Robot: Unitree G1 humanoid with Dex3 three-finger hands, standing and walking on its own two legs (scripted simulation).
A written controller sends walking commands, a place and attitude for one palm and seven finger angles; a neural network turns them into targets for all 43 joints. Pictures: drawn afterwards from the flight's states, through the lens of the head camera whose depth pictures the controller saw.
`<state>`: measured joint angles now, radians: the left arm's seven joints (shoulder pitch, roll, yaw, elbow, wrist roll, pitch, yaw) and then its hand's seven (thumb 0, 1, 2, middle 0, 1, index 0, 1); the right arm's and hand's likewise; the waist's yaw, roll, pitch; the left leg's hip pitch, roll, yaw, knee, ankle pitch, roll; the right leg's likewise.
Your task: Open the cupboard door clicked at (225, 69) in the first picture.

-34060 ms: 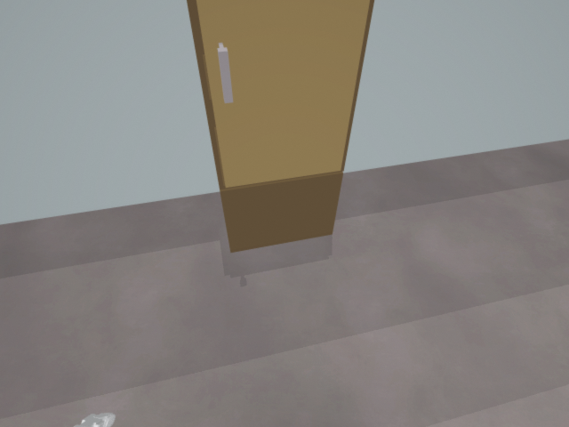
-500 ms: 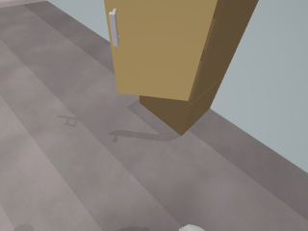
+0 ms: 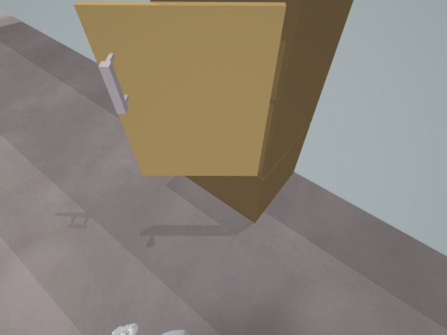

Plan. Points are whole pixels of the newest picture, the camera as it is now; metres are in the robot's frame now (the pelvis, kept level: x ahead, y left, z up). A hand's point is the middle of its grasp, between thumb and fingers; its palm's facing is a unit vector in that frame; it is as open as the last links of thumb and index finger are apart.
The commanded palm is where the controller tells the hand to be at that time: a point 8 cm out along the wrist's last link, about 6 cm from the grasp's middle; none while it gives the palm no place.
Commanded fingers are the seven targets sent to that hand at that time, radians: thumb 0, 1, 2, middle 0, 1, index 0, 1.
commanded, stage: take the last steps up to it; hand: left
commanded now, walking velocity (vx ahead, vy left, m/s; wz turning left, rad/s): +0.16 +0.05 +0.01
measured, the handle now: (116, 84) +0.65 +0.27 +0.07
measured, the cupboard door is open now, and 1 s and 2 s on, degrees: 37 37 37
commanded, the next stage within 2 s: come to a stop and stand still in 0.02 s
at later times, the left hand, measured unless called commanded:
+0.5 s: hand out of the picture +0.12 +0.23 -0.17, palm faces +0.01 -0.97 -0.22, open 7.3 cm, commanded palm none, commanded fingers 0.00 0.90 0.90 -0.20 -0.30 -0.20 -0.30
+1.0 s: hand out of the picture +0.10 +0.15 -0.17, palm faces +0.02 -0.98 -0.18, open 7.2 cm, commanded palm none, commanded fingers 0.00 0.90 0.90 -0.20 -0.30 -0.20 -0.30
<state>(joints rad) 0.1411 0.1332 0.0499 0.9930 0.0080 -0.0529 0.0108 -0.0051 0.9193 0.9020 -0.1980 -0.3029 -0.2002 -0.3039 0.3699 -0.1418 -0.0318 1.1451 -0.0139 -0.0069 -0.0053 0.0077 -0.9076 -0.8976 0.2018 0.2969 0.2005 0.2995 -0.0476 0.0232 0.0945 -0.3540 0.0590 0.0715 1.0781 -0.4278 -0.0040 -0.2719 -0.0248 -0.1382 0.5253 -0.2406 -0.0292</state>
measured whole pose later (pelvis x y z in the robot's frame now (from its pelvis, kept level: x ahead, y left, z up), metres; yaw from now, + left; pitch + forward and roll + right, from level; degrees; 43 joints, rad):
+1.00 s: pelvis +0.05 -0.02 +0.01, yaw -1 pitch -1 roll +0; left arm 0.18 0.18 0.03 1.09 0.00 0.01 0.03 0.00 0.94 0.90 -0.20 -0.30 -0.20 -0.30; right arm 0.25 -0.14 -0.01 1.14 -0.02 0.02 -0.03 0.00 -0.91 -0.90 0.20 0.30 0.20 0.30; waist 0.00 -0.02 0.05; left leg -0.16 0.03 0.04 0.45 -0.28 -0.01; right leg -0.20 0.01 -0.08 0.44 -0.22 -0.03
